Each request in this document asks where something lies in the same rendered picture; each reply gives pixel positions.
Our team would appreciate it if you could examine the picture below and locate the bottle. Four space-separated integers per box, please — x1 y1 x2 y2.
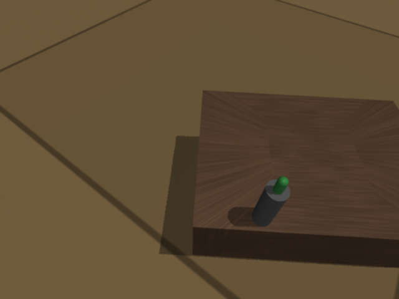
252 176 291 227

